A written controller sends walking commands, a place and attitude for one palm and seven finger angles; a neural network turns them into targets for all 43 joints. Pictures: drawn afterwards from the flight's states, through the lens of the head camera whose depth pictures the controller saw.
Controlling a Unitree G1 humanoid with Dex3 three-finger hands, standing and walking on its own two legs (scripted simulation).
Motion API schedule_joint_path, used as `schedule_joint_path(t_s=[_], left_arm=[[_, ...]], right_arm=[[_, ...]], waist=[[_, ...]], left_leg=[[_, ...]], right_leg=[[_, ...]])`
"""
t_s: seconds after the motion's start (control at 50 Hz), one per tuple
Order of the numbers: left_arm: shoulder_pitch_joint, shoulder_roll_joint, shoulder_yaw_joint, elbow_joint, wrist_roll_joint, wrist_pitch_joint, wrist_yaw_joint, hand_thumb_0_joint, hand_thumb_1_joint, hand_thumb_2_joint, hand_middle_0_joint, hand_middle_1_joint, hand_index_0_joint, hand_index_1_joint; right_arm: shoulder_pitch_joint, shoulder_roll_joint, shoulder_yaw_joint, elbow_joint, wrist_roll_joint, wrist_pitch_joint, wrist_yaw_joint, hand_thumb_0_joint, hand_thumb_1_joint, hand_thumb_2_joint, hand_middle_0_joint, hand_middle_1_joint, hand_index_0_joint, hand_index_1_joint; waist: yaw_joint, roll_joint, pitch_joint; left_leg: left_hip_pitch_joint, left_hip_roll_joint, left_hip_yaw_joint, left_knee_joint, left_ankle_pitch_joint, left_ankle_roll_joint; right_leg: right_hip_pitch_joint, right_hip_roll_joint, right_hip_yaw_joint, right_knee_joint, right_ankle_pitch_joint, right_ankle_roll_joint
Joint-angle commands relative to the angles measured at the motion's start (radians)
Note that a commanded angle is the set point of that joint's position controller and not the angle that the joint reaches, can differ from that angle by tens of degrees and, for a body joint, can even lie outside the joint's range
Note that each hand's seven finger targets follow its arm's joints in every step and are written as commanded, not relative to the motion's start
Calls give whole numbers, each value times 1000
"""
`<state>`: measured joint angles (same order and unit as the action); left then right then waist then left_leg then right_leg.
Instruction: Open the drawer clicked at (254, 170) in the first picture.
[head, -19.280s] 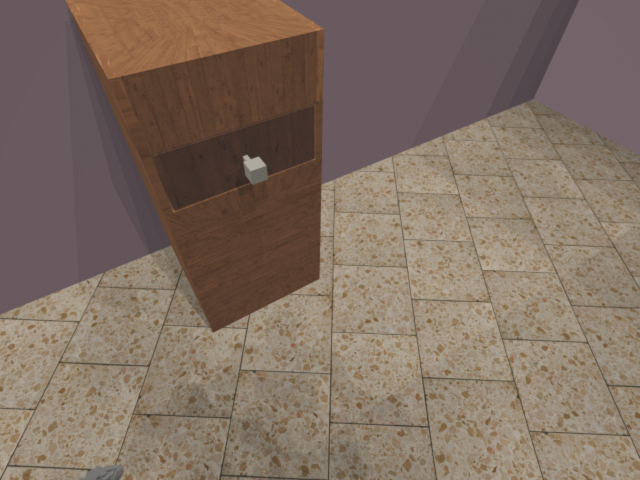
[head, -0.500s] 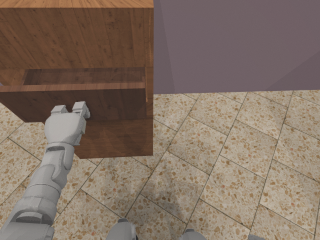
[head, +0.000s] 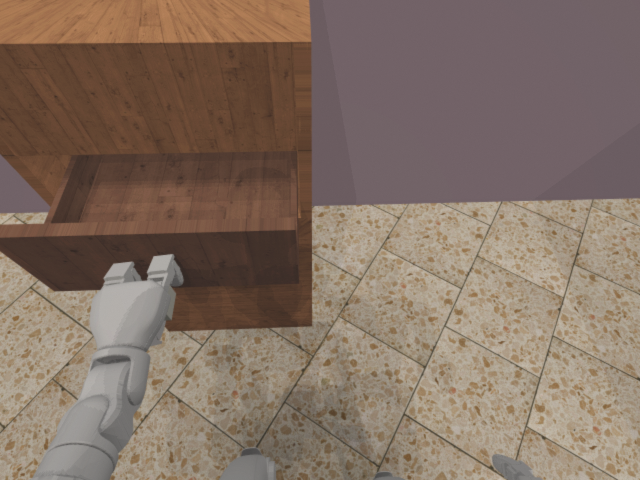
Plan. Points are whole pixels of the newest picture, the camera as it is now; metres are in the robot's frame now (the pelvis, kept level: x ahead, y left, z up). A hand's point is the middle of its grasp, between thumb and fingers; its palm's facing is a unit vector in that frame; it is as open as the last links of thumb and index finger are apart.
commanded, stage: pull the drawer open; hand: left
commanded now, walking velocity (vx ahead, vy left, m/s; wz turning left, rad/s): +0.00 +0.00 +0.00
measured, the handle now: (157, 288) +0.37 +0.23 -0.04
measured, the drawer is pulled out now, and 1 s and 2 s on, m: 0.14 0.25 0.30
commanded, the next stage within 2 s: open the thumb to release the handle in 1.64 s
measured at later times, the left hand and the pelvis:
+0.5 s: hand (141, 372) +0.26 +0.23 -0.05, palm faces -0.05 -0.08 -1.00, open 7.7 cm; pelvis -0.02 -0.01 +0.00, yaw +0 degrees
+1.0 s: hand (134, 413) +0.21 +0.23 -0.05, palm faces -0.05 -0.07 -1.00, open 7.7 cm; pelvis -0.02 -0.01 -0.01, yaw +1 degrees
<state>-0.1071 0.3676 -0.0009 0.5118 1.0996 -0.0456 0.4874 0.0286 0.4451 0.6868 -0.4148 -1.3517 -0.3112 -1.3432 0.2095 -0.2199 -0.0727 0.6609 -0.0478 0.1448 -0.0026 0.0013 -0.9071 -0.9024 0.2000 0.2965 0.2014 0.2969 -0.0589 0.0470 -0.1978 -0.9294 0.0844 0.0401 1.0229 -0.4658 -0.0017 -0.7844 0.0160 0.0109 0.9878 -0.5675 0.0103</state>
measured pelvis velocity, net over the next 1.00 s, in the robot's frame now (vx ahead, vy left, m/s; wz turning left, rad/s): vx -0.02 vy -0.01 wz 0.01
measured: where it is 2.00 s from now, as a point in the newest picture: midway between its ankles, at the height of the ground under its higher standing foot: outside the picture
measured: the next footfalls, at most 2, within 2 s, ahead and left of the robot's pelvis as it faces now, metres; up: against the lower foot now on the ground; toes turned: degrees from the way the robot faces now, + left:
none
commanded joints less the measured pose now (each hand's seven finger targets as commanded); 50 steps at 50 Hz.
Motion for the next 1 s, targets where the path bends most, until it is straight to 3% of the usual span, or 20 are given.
schedule_joint_path(t_s=[0.0, 0.04, 0.08, 0.22, 0.26, 0.32, 0.4, 0.42, 0.48, 0.52, 0.58, 0.62, 0.64, 0.8, 0.82, 0.86, 0.98], left_arm=[[-28, 199, 122, -214, -17, 30, 71, 0, 900, 900, -400, -1350, -400, -1350], [-5, 168, 92, -228, -14, 36, 72, 0, 900, 900, -400, -1350, -400, -1350], [-10, 187, 108, -222, -13, 39, 74, 0, 900, 900, -400, -1350, -400, -1350], [68, 194, 124, -282, -18, 37, 75, 0, 900, 900, -400, -1350, -400, -1350], [57, 183, 111, -292, -20, 35, 75, 0, 900, 900, -400, -1350, -400, -1350], [137, 178, 118, -329, -20, 29, 82, 0, 900, 900, -400, -1350, -400, -1350], [166, 169, 114, -352, -23, 32, 88, 0, 900, 900, -400, -1350, -400, -1350], [148, 188, 129, -369, -20, 26, 94, 0, 900, 900, -400, -1350, -400, -1350], [203, 174, 122, -373, -22, 28, 98, 0, 900, 900, -400, -1350, -400, -1350], [206, 202, 150, -402, -21, 24, 102, 0, 900, 900, -400, -1350, -400, -1350], [233, 172, 123, -405, -24, 28, 102, 0, 900, 900, -400, -1350, -400, -1350], [252, 185, 139, -415, -19, 29, 108, 0, 900, 900, -400, -1350, -400, -1350], [262, 163, 117, -415, -23, 33, 106, 0, 900, 900, -400, -1350, -400, -1350], [313, 167, 123, -461, -34, 34, 105, 0, 900, 900, -400, -1350, -400, -1350], [350, 181, 141, -461, -31, 34, 108, 0, 900, 900, -400, -1350, -400, -1350], [368, 157, 113, -484, -34, 35, 107, 0, 900, 900, -400, -1350, -400, -1350], [451, 167, 128, -513, -36, 35, 109, 0, 900, 900, -400, -1350, -400, -1350]], right_arm=[[17, -150, -50, -111, -3, -32, -9, 0, -900, -900, 200, 300, 200, 300], [11, -149, -49, -119, -1, -33, -5, 0, -900, -900, 200, 300, 200, 300], [1, -149, -47, -118, -1, -34, -8, 0, -900, -900, 200, 300, 200, 300], [-30, -142, -38, -134, -2, -40, -9, 0, -900, -900, 200, 300, 200, 300], [-38, -142, -38, -136, -3, -43, -10, 0, -900, -900, 200, 300, 200, 300], [-52, -137, -35, -148, -4, -47, -8, 0, -900, -900, 200, 300, 200, 300], [-61, -138, -36, -153, -7, -56, -6, 0, -900, -900, 200, 300, 200, 300], [-69, -137, -33, -149, -7, -52, -7, 0, -900, -900, 200, 300, 200, 300], [-72, -134, -34, -157, -7, -58, -8, 0, -900, -900, 200, 300, 200, 300], [-87, -134, -30, -156, -9, -56, -10, 0, -900, -900, 200, 300, 200, 300], [-92, -131, -31, -163, -8, -60, -10, 0, -900, -900, 200, 300, 200, 300], [-102, -129, -27, -162, -9, -57, -11, 0, -900, -900, 200, 300, 200, 300], [-96, -129, -31, -167, -8, -61, -11, 0, -900, -900, 200, 300, 200, 300], [-115, -128, -23, -178, -10, -66, -13, 0, -900, -900, 200, 300, 200, 300], [-126, -123, -20, -182, -8, -62, -14, 0, -900, -900, 200, 300, 200, 300], [-128, -122, -19, -189, -8, -62, -10, 0, -900, -900, 200, 300, 200, 300], [-130, -120, -17, -201, -10, -64, -7, 0, -900, -900, 200, 300, 200, 300]], waist=[[67, 42, -354], [62, 50, -336], [61, 26, -332], [84, 48, -351], [71, 29, -320], [91, 52, -333], [80, 48, -299], [84, 46, -314], [84, 26, -282], [94, 37, -308], [88, 42, -273], [100, 42, -290], [89, 31, -271], [95, 35, -271], [112, 34, -278], [104, 30, -260], [109, 30, -250]], left_leg=[[424, -70, -9, -51, 616, 31], [436, -67, -12, -54, 608, 29], [420, -70, -7, -54, 557, 30], [431, -72, -5, -56, 566, 27], [406, -73, -3, -55, 511, 28], [411, -75, -3, -57, 518, 26], [395, -74, -9, -50, 487, 27], [392, -75, -6, -50, 467, 26], [369, -79, -6, -46, 434, 27], [377, -78, -5, -44, 440, 25], [360, -81, -5, -43, 397, 26], [367, -81, -7, -43, 410, 24], [361, -80, -8, -39, 401, 26], [352, -80, -11, -40, 368, 27], [353, -83, -8, -42, 365, 24], [349, -83, -8, -40, 363, 25], [335, -85, -7, -29, 363, 26]], right_leg=[[94, 51, -64, -70, 664, -46], [71, 52, -69, -73, 635, -46], [74, 52, -67, -76, 618, -45], [86, 50, -63, -67, 623, -47], [79, 49, -63, -73, 607, -46], [86, 49, -63, -64, 602, -49], [67, 50, -66, -64, 577, -51], [63, 48, -62, -58, 564, -49], [61, 48, -63, -59, 553, -51], [63, 46, -57, -51, 556, -51], [46, 46, -58, -58, 517, -51], [45, 47, -58, -48, 516, -52], [42, 46, -60, -51, 519, -52], [38, 44, -57, -52, 483, -52], [36, 46, -51, -48, 470, -52], [35, 44, -53, -51, 480, -52], [44, 42, -49, -43, 502, -53]])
